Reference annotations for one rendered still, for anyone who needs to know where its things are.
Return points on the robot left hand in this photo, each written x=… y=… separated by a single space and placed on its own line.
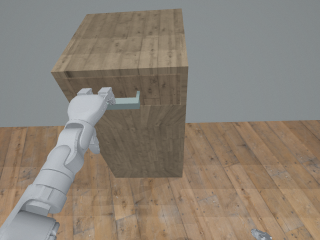
x=90 y=107

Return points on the drawer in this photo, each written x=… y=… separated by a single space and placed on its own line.
x=155 y=89

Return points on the left robot forearm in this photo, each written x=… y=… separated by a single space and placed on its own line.
x=47 y=194

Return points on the handle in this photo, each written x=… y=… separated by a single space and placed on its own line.
x=125 y=103

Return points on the left robot upper arm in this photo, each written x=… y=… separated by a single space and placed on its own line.
x=31 y=226

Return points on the cabinet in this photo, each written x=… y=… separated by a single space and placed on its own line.
x=135 y=143

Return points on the robot right hand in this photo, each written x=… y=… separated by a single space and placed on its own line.
x=260 y=235

